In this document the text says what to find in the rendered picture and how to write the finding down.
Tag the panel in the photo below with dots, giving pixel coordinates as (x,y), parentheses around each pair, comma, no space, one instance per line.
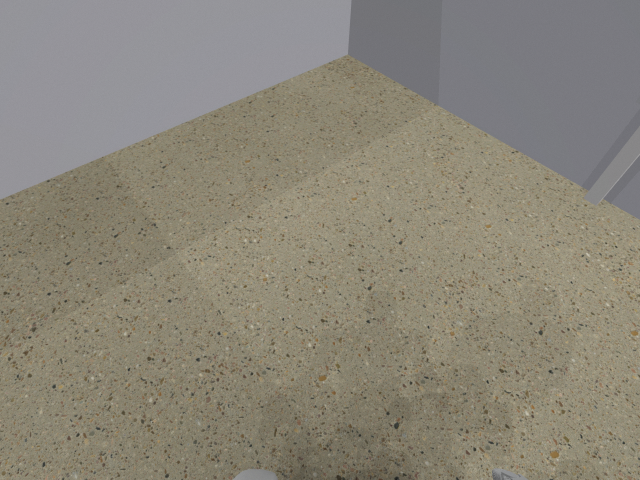
(620,164)

